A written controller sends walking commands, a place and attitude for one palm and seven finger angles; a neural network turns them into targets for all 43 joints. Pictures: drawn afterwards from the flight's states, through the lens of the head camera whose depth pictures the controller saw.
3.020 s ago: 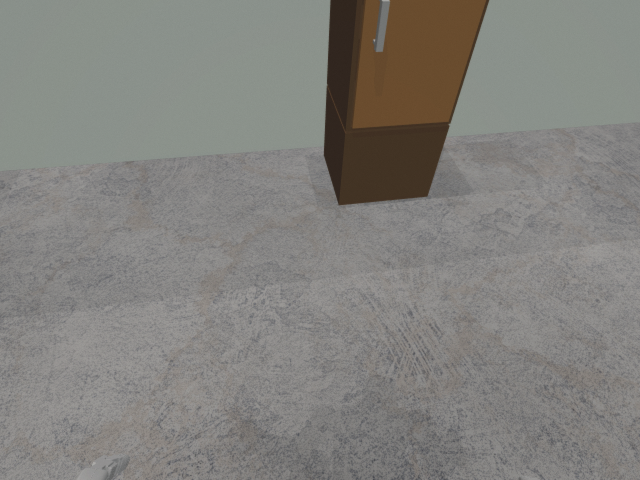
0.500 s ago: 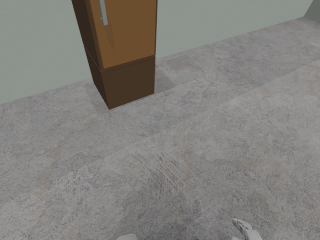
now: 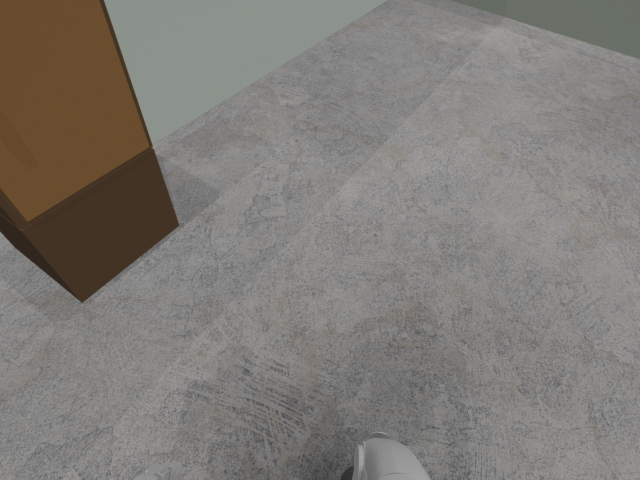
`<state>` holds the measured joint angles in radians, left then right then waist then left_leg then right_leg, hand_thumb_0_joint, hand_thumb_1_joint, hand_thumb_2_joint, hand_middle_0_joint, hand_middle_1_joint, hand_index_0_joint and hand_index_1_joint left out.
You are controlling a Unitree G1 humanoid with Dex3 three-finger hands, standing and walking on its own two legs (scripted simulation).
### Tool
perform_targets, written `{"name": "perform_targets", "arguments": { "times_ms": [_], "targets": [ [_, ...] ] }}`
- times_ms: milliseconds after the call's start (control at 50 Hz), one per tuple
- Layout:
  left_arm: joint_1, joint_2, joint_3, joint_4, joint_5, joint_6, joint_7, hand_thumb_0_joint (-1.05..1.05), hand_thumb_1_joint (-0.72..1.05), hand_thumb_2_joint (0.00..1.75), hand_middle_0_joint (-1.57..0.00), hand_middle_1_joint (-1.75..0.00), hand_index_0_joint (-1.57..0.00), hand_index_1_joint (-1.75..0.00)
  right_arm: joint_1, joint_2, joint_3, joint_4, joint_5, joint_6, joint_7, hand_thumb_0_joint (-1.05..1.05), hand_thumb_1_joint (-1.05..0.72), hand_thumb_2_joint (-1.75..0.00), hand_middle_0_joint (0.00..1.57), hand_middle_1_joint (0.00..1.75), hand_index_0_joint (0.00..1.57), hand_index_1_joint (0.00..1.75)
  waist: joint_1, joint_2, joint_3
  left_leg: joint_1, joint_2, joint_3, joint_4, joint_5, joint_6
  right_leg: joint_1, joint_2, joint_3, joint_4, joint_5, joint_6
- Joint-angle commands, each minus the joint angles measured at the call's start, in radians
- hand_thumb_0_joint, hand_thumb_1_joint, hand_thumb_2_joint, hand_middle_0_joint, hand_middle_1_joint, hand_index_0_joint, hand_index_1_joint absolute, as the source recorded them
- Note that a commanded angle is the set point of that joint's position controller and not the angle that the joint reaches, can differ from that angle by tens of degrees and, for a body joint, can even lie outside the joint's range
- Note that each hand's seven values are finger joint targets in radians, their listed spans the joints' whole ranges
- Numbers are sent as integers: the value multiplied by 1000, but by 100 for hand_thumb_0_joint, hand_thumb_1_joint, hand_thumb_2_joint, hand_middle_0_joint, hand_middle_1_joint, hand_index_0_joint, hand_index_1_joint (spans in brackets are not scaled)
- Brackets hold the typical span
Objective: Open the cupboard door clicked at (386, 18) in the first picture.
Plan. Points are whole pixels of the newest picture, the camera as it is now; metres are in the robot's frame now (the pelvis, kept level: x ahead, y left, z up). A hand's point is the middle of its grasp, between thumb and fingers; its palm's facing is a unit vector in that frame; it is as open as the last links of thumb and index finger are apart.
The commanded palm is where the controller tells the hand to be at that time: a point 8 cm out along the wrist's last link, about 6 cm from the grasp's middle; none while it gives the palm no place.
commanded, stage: walk to a spot facing it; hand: left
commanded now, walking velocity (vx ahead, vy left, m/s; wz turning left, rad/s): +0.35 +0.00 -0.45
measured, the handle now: out of the picture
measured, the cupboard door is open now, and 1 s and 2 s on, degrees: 0 0 0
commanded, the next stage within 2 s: turn to face it in 0.90 s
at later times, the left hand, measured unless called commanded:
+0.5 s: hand (196, 393) +0.27 +0.19 -0.17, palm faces -0.11 -0.97 -0.21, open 7.3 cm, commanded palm none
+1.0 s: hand (281, 226) +0.61 +0.08 -0.16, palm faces -0.45 -0.86 -0.23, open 7.4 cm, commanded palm none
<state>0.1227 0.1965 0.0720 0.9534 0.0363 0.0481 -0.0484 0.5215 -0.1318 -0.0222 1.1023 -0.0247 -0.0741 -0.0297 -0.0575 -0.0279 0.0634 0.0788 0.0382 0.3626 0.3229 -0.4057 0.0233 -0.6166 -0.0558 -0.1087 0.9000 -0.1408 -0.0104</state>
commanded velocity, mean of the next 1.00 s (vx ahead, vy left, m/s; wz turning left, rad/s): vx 0.24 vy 0.00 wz -0.42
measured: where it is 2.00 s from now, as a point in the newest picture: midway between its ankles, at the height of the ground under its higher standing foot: (344, 383)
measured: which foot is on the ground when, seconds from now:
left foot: down 0.00-0.12, up 0.14-0.54, down 0.56-1.00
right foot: up 0.00-0.10, down 0.12-0.56, up 0.58-1.00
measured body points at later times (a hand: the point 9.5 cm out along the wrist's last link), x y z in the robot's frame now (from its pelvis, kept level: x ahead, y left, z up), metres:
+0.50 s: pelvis +0.24 -0.01 +0.00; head +0.27 +0.00 +0.45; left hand +0.28 +0.24 -0.15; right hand +0.31 -0.27 -0.13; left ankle +0.37 +0.13 -0.71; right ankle +0.14 -0.08 -0.73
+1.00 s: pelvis +0.43 -0.06 -0.01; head +0.46 -0.09 +0.43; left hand +0.64 +0.12 -0.15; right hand +0.30 -0.26 -0.17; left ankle +0.39 +0.11 -0.73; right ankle +0.48 -0.19 -0.73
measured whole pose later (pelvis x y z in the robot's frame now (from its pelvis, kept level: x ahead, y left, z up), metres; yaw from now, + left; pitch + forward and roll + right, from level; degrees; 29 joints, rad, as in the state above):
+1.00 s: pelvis +0.43 -0.06 -0.01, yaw -28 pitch +0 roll +1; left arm 0.14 0.21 0.09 0.92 0.03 0.02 -0.04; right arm 0.33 -0.20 -0.07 1.03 -0.02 -0.02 -0.01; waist -0.03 0.01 0.10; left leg -0.04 0.20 0.39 0.57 -0.44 -0.10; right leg -0.48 -0.06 -0.14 0.68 -0.18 0.00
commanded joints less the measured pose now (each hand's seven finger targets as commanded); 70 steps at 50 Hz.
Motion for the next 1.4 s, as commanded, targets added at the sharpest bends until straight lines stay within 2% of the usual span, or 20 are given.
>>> {"name": "perform_targets", "arguments": {
  "times_ms": [0,40,80,100,120,200,260,460,500,520,560,640,840,900,960,980,1000,1020,1140,1380],
  "targets": [
    [-84,6,-8,-92,-7,-52,5,0,90,90,-20,-30,-20,-30,73,-166,-28,-21,-2,-10,-10,0,-90,-90,20,30,20,30,24,161,41,81,293,-66,66,1157,40,21,74,-103,-192,-111,-57],
    [47,39,3,-54,-3,-65,15,0,90,90,-20,-30,-20,-30,48,-193,-35,-30,3,-6,-7,0,-90,-90,20,30,20,30,81,209,-48,71,292,-42,248,1325,25,201,119,-120,-249,-138,-93],
    [296,132,32,20,3,-86,26,0,90,90,-20,-30,-20,-30,-9,-191,-33,-61,18,-2,9,0,-90,-90,20,30,20,30,207,140,-193,-248,264,-24,670,980,-16,682,23,2,-369,10,-160],
    [387,234,53,37,-6,-95,40,0,90,90,-20,-30,-20,-30,-2,-112,-25,-102,34,-6,12,0,-90,-90,20,30,20,30,211,-73,-314,-604,85,-60,1007,-10,-71,968,-295,515,-414,191,-309],
    [391,273,58,41,-34,-88,52,0,90,90,-20,-30,-20,-30,-102,-125,-32,-135,31,-8,6,0,-90,-90,20,30,20,30,212,-49,-314,-731,39,-222,1178,-185,-59,955,-371,695,-531,267,-380],
    [177,122,14,13,-29,-110,65,0,90,90,-20,-30,-20,-30,-157,-88,-38,-123,2,26,15,0,-90,-90,20,30,20,30,65,81,-5,-657,157,-341,1017,71,-58,416,-241,370,-651,146,-223],
    [158,86,9,20,-11,-129,66,0,90,90,-20,-30,-20,-30,-90,-45,-40,-109,-3,49,20,0,-90,-90,20,30,20,30,1,35,8,-588,146,-317,864,100,-76,287,-167,240,-660,199,-198],
    [267,140,12,61,-13,-123,56,0,90,90,-20,-30,-20,-30,-408,-97,-32,-219,-2,14,53,0,-90,-90,20,30,20,30,101,-81,-2,-539,69,-240,322,198,-66,496,-134,263,-566,257,-157],
    [246,153,15,57,-19,-121,57,0,90,90,-20,-30,-20,-30,-314,-137,-42,-187,-6,3,41,0,-90,-90,20,30,20,30,42,-42,-56,-350,26,-205,194,234,-58,490,-105,237,-418,392,-130],
    [235,143,16,50,-25,-120,55,0,90,90,-20,-30,-20,-30,-183,-188,-55,-148,-10,-3,30,0,-90,-90,20,30,20,30,-16,21,-139,-107,61,-250,140,296,-36,387,-67,215,-235,378,-95],
    [240,76,1,7,-34,-124,41,0,90,90,-20,-30,-20,-30,30,-366,-91,-107,-14,0,18,0,-90,-90,20,30,20,30,-73,375,-309,219,508,-736,29,425,127,25,89,90,323,-432,-23],
    [140,63,21,7,-11,-87,20,0,90,90,-20,-30,-20,-30,-210,-178,-44,-146,-7,-6,12,0,-90,-90,20,30,20,30,23,159,11,-204,392,-443,-88,253,61,-14,-55,123,405,-220,-3],
    [62,-3,20,-67,-12,-27,6,0,90,90,-20,-30,-20,-30,-219,-188,-66,-136,-3,8,7,0,-90,-90,20,30,20,30,50,232,41,-203,315,-67,-35,550,50,39,-55,-9,-46,-62,46],
    [42,15,22,-79,-9,-38,8,0,90,90,-20,-30,-20,-30,-206,-213,-80,-137,-3,22,9,0,-90,-90,20,30,20,30,38,222,11,-143,328,-41,67,649,41,110,-14,-40,-166,-57,28],
    [211,86,34,-42,-5,-60,16,0,90,90,-20,-30,-20,-30,-228,-249,-90,-158,3,35,16,0,-90,-90,20,30,20,30,136,140,-110,-171,305,-11,409,771,-14,407,59,-87,-337,34,-5],
    [297,180,53,-18,2,-82,28,0,90,90,-20,-30,-20,-30,-188,-204,-78,-166,12,39,25,0,-90,-90,20,30,20,30,170,-60,-208,-384,243,-24,671,472,-60,676,-85,83,-375,332,-52],
    [363,286,73,-3,-9,-93,43,0,90,90,-20,-30,-20,-30,-147,-120,-54,-191,18,40,22,0,-90,-90,20,30,20,30,163,-302,-340,-629,59,-120,987,-221,-108,840,-373,487,-390,824,-186],
    [355,284,63,-5,-30,-87,58,0,90,90,-20,-30,-20,-30,-178,-141,-49,-197,31,56,5,0,-90,-90,20,30,20,30,162,-213,-401,-576,81,-311,1022,-249,-82,776,-399,440,-444,830,-236],
    [13,103,-10,-54,-15,-84,79,0,90,90,-20,-30,-20,-30,-107,-88,-25,-92,7,97,10,0,-90,-90,20,30,20,30,6,-55,-137,-459,104,-344,803,12,-73,331,-245,90,-566,315,-123],
    [62,135,22,-46,-7,-51,91,0,90,90,-20,-30,-20,-30,-246,-79,-42,-166,9,105,37,0,-90,-90,20,30,20,30,64,-66,-65,-465,73,-242,435,-6,-70,415,-335,9,-518,149,-128]
  ]
}}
